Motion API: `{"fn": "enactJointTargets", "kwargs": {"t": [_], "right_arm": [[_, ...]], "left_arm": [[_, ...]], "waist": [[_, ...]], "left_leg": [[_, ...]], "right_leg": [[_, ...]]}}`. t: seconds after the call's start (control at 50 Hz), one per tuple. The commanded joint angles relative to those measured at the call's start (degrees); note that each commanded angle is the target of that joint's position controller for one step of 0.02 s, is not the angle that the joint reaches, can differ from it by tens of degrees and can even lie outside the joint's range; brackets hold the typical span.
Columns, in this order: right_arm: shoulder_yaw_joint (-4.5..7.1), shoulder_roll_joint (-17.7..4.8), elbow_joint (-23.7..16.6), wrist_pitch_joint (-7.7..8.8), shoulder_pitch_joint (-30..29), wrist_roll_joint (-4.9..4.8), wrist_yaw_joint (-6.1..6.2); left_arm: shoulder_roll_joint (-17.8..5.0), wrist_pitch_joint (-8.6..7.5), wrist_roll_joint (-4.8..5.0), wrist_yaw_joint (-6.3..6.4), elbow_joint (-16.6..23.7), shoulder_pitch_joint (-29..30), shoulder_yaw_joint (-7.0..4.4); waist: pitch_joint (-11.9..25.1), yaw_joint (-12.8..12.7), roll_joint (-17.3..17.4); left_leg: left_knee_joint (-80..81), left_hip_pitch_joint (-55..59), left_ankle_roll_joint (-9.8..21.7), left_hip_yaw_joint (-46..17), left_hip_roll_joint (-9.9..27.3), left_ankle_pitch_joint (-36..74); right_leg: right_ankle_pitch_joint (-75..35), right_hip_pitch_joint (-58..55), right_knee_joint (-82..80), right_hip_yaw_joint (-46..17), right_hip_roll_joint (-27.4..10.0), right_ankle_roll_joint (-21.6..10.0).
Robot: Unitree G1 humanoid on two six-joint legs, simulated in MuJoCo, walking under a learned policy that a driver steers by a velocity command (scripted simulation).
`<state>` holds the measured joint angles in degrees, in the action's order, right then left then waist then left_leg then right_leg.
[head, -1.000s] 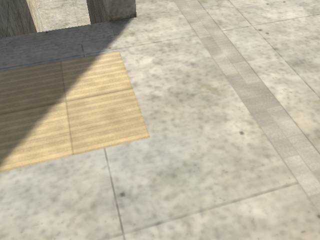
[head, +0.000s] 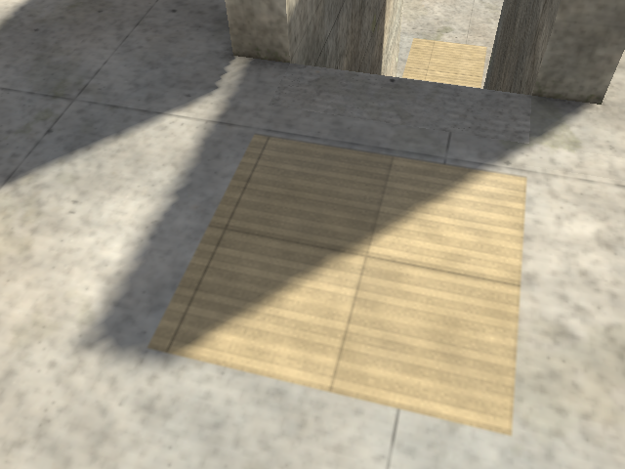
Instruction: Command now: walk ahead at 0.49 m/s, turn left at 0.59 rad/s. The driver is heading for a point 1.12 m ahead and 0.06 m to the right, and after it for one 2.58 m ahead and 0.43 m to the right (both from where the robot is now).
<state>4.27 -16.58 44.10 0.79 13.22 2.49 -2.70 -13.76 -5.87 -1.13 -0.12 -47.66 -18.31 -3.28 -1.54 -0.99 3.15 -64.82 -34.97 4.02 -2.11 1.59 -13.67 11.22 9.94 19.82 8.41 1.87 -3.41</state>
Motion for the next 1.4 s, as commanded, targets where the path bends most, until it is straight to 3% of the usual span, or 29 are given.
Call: {"fn": "enactJointTargets", "kwargs": {"t": [0.02, 0.1, 0.2, 0.24, 0.26, 0.28, 0.3, 0.32, 0.34, 0.38, 0.42, 0.52, 0.62, 0.7, 0.76, 0.8, 0.82, 0.84, 0.86, 0.9, 0.94, 1.02, 1.14, 1.24, 1.3, 1.34, 1.36, 1.38, 1.4], "right_arm": [[-0.50, 0.0, -4.1, -0.07, -1.1, 0.01, -0.91], [-1.93, 2.0, -6.2, 0.75, -9.0, -0.31, -1.48], [-2.39, 1.2, -7.8, 1.18, -15.6, 0.10, -1.20], [-2.04, 0.3, -6.5, 1.67, -12.0, 0.54, -0.50], [-1.54, -0.4, -4.0, 2.30, -4.9, 0.82, -0.08], [-0.49, -2.9, -0.6, 2.92, 4.6, 1.62, 0.60], [1.08, -8.8, 0.7, 3.11, 13.3, 2.68, 1.62], [1.91, -11.1, 1.5, 2.44, 15.0, 0.00, 2.14], [1.63, -9.7, 1.7, 2.21, 11.4, -1.20, 2.39], [0.15, -4.0, 2.1, 2.95, 5.0, -1.40, 2.24], [-0.77, -0.8, 2.6, 3.84, 2.2, -1.44, 2.28], [-0.66, -1.6, 5.8, 5.61, 6.5, -1.46, 2.50], [-1.18, -1.5, 7.5, 6.10, 8.5, -1.50, 2.85], [-1.12, -2.9, 9.9, 5.67, 12.3, -1.31, 3.91], [-0.80, -4.9, 10.6, 4.96, 11.8, -0.95, 4.57], [-0.34, -6.6, 10.4, 3.92, 11.0, -0.73, 4.75], [-0.35, -6.9, 9.4, 3.73, 10.1, -0.96, 4.64], [-1.52, -1.5, 5.9, 4.21, 12.7, -2.40, 3.63], [-0.92, -3.6, 3.9, 4.92, 8.9, -1.79, 3.04], [-1.32, -3.4, 1.8, 6.13, 2.1, -1.79, 2.54], [-1.37, -2.5, 2.1, 4.80, 3.3, -0.37, 2.68], [-1.65, -1.0, 0.9, 1.61, 2.2, 0.48, 2.07], [-2.12, -0.8, -2.9, 1.63, -10.2, -0.09, 1.44], [-2.56, -1.2, -5.4, 2.51, -17.3, -0.70, 0.88], [-2.02, -2.8, -4.8, 3.15, -13.1, -0.87, 1.03], [-0.87, -4.8, -0.7, 3.82, -0.4, -0.94, 2.07], [-0.02, -7.3, 1.2, 4.38, 8.7, -0.02, 2.93], [1.62, -13.8, 1.5, 4.30, 14.9, 1.26, 3.34], [1.52, -11.5, 2.5, 3.37, 12.8, -0.41, 2.57]], "left_arm": [[-4.3, -1.36, 0.09, -0.25, 2.0, -1.0, -0.62], [-4.7, -1.22, 0.03, -0.50, 0.0, -4.0, -0.29], [-7.4, 0.29, 0.12, 0.19, -3.7, -9.8, -0.42], [-8.6, 1.18, 0.14, 0.48, -5.1, -10.7, -0.46], [-8.9, 1.68, 0.39, 0.58, -5.7, -10.7, -0.36], [-8.1, 1.80, 0.69, 0.68, -5.4, -10.6, 0.05], [-3.5, 1.46, 2.03, 0.07, -2.0, -10.9, 1.35], [-4.5, 1.36, 1.84, -0.23, -1.2, -11.5, 0.69], [-7.5, 1.58, 1.07, -0.02, -0.1, -5.4, -0.41], [-4.7, 1.12, 1.05, -0.44, -0.1, -2.6, 0.25], [-2.8, 3.01, -0.37, -0.95, -2.3, -6.3, 0.40], [-2.2, 4.43, -0.40, -2.07, -0.8, 0.4, -0.16], [-1.1, 3.97, -0.42, -2.57, 2.2, 10.1, 0.65], [-1.3, 3.79, -0.76, -3.09, 5.1, 16.3, 1.06], [-2.3, 3.79, -0.86, -2.74, 5.1, 13.6, 0.52], [-4.4, 3.41, -1.08, -2.28, 2.2, 3.2, -0.75], [-7.5, 3.04, -1.77, -1.74, -0.4, -5.9, -2.16], [-15.1, 3.22, -2.12, -0.82, -0.3, -10.0, -4.45], [-15.6, 3.79, 0.15, -1.02, 0.0, -8.6, -4.52], [-11.2, 4.16, 0.90, -0.44, -0.1, -2.4, -3.53], [-7.4, 3.76, 1.23, -0.17, 0.2, 1.9, -2.42], [-8.9, 2.08, 1.30, -0.34, 0.2, 0.3, -2.54], [-8.1, 1.90, 1.33, -0.20, -1.5, -6.9, -2.09], [-8.4, 1.68, 0.33, 0.56, -2.7, -10.4, -1.56], [-9.9, 1.45, -0.02, 1.14, -2.7, -7.8, -1.61], [-10.6, 1.27, -0.18, 0.88, -2.9, -6.1, -1.61], [-9.3, 0.97, 0.11, 0.61, -2.2, -6.1, -1.10], [-3.9, 0.85, 2.26, 0.22, -1.0, -12.7, 0.06], [-7.0, 1.05, 1.18, 0.38, -1.9, -13.2, -0.48]], "waist": [[-0.8, 1.3, -6.7], [-2.1, -0.3, -7.0], [-3.7, -2.0, -7.2], [-1.0, 0.0, -8.5], [2.9, 3.4, -7.9], [9.0, 7.0, -6.7], [18.0, 9.6, 2.9], [22.5, 8.3, 8.7], [14.8, 7.5, 2.0], [4.4, 3.1, -1.3], [2.2, -0.2, -0.1], [-2.3, -0.1, 0.3], [-4.2, 1.6, 0.3], [-5.6, 3.3, -0.2], [-2.6, 1.3, 1.3], [3.9, -3.2, 1.7], [8.9, -7.5, -0.7], [16.4, -6.6, -13.2], [20.0, -5.8, -12.5], [5.4, -3.1, -3.8], [0.7, 1.6, -1.6], [1.3, 2.7, -3.9], [-0.6, -2.4, -6.6], [-1.9, -4.9, -6.8], [-1.9, -1.6, -7.5], [4.1, 4.2, -5.9], [10.3, 7.9, -3.0], [18.8, 6.5, 8.8], [18.1, 5.3, 9.5]], "left_leg": [[2.2, -6.8, -0.6, -1.5, 2.7, 6.0], [18.1, -1.8, -0.5, 2.1, 1.2, 14.0], [29.7, 2.5, 1.7, 6.9, -0.6, 6.6], [33.0, 9.2, 3.7, 8.7, -3.7, 1.2], [37.2, 18.2, 5.1, 9.3, -5.6, 2.6], [37.4, 32.9, 6.8, 6.2, -3.5, 3.8], [38.2, 52.5, 12.0, -15.1, 13.2, -2.9], [46.1, 56.9, 16.6, -37.0, 23.1, 3.1], [45.9, 52.2, 14.9, -28.4, 19.9, 9.1], [49.3, 37.2, 10.7, -15.6, 14.5, 16.1], [52.9, 29.1, 8.0, -8.6, 11.4, 16.6], [58.4, 27.3, 7.1, -0.5, 10.3, 17.9], [58.7, 29.7, 5.4, 6.7, 9.4, 22.4], [56.1, 37.4, 4.6, 9.6, 11.6, 29.2], [45.9, 42.4, 3.2, 12.4, 12.5, 51.9], [28.4, 41.1, 2.5, 14.0, 12.2, 58.5], [13.8, 32.1, 1.2, 14.5, 10.7, 47.3], [-9.9, 9.4, -1.9, 15.1, 2.9, 12.3], [-19.9, -3.0, -2.7, 3.5, -5.2, -16.3], [-13.7, -7.4, -2.1, -0.2, 1.9, -5.2], [-5.2, -0.3, -3.4, -0.2, 4.4, -3.6], [2.7, 2.1, -6.1, 1.7, 4.5, -0.3], [20.2, -3.2, -6.5, 2.8, 3.9, 13.5], [29.1, -2.7, -4.1, 3.9, 1.6, 14.0], [33.9, 5.4, -1.1, 3.6, -0.3, 8.5], [38.4, 21.5, 1.2, 5.1, -3.7, 6.5], [38.9, 35.2, 3.7, -1.6, 2.9, 3.9], [40.9, 51.8, 10.7, -26.8, 19.1, -2.7], [49.0, 50.2, 13.4, -41.6, 22.4, -5.4]], "right_leg": [[-12.3, -2.5, -11.8, -9.8, -16.7, -6.6], [-17.5, -1.6, -11.6, -3.0, -13.9, -5.2], [-25.2, -10.2, -8.9, -2.3, -16.9, -5.4], [-42.0, -13.7, -0.4, -1.1, -17.1, -4.9], [-46.4, -13.0, 8.5, 0.6, -16.1, -4.1], [-39.0, -5.6, 19.9, 1.7, -14.5, -3.0], [-15.2, 13.4, 40.0, 3.4, -9.7, -0.6], [18.8, 25.5, 54.9, -2.1, -1.3, 0.5], [14.8, 31.0, 56.6, -8.0, -4.6, 0.0], [8.3, 27.9, 49.2, -8.8, -8.0, -0.3], [6.7, 21.8, 45.4, -9.3, -8.4, 0.6], [-2.7, 27.8, 41.1, -10.7, -7.6, 1.3], [-13.3, 28.0, 26.7, -7.6, -6.4, 0.8], [-11.0, 27.5, 18.4, -3.4, -5.2, -1.6], [-2.7, 21.3, 15.9, 0.3, -0.9, -4.9], [1.5, 9.0, 13.0, 1.1, 3.3, -7.7], [1.8, -4.9, 9.7, -4.3, 1.3, -10.4], [3.3, -24.4, 8.4, -30.9, -16.2, -18.9], [-0.2, -28.8, -1.7, -53.0, -22.2, -22.8], [-4.1, -14.6, -4.2, -37.0, -18.7, -17.9], [-12.6, -2.6, -6.2, -28.0, -12.9, -13.7], [-18.6, 2.3, -7.8, -22.5, -8.4, -13.0], [-20.5, -4.7, -8.3, -21.4, -7.4, -9.0], [-25.9, -12.1, -6.1, -22.4, -10.0, -8.6], [-34.3, -13.0, -2.6, -22.4, -11.8, -7.0], [-45.3, -11.6, 11.2, -19.4, -8.9, -5.2], [-35.0, -3.9, 24.2, -17.6, -6.5, -4.3], [-6.8, 13.3, 45.5, -12.3, 2.2, -1.5], [18.1, 22.5, 53.0, -13.5, 5.1, -1.8]]}}
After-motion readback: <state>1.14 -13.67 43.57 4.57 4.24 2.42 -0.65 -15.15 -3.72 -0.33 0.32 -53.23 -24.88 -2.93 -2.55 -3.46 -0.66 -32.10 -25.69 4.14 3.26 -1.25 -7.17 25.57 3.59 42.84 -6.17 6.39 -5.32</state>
